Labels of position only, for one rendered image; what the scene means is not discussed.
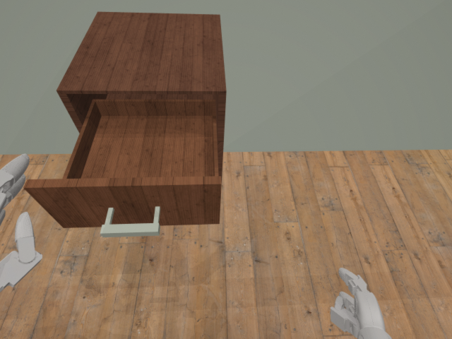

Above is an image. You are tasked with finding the handle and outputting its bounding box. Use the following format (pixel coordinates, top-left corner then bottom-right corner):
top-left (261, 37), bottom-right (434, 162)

top-left (100, 206), bottom-right (160, 237)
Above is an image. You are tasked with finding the cabinet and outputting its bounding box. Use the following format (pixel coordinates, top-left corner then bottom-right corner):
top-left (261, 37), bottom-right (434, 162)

top-left (56, 12), bottom-right (227, 226)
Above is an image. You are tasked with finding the robot right hand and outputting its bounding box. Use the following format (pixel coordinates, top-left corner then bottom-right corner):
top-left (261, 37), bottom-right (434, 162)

top-left (331, 268), bottom-right (386, 338)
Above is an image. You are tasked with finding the robot left hand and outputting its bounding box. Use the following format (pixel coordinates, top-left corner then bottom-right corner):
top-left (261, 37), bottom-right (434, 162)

top-left (0, 154), bottom-right (42, 292)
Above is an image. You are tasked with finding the drawer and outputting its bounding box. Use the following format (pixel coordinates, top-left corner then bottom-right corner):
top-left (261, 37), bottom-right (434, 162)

top-left (23, 100), bottom-right (221, 228)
